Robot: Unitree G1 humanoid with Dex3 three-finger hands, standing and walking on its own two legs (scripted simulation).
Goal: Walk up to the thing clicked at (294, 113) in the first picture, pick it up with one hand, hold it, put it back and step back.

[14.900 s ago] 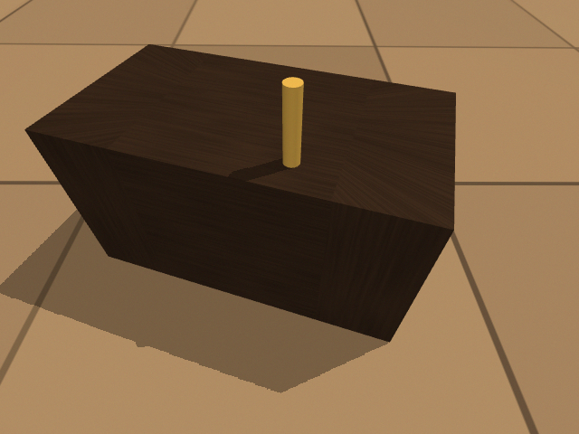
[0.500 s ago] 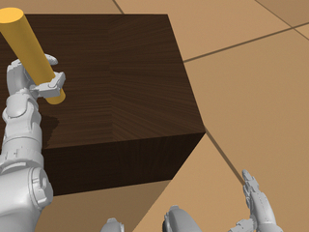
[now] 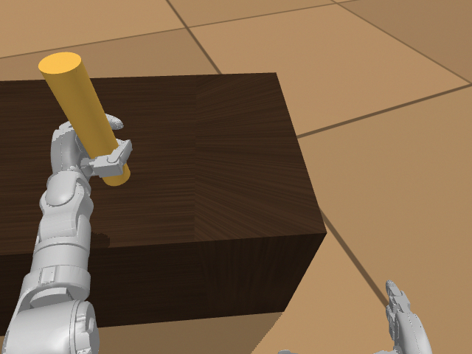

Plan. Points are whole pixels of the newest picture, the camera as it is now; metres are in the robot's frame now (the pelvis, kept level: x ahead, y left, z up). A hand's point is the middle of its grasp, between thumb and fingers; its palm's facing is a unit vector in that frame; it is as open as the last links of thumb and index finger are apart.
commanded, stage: lift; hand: left
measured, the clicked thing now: (94, 130) +0.44 +0.21 +0.18
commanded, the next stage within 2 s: hold in 0.80 s
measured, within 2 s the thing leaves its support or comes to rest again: neither
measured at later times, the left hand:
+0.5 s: hand (97, 161) +0.36 +0.18 +0.19, palm faces +0.14 -0.99 -0.03, open 6.5 cm
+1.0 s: hand (83, 162) +0.33 +0.18 +0.22, palm faces +0.14 -0.99 +0.00, open 6.5 cm
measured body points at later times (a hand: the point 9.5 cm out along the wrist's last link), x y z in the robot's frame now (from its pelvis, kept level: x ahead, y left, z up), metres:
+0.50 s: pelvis -0.01 -0.01 +0.02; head -0.02 -0.02 +0.47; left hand +0.35 +0.23 +0.19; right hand +0.15 -0.26 -0.04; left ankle -0.01 +0.13 -0.69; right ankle +0.02 -0.15 -0.69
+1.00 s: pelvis -0.01 +0.00 +0.03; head -0.04 -0.02 +0.47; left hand +0.32 +0.23 +0.22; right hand +0.16 -0.26 -0.03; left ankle -0.01 +0.13 -0.69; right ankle +0.02 -0.15 -0.69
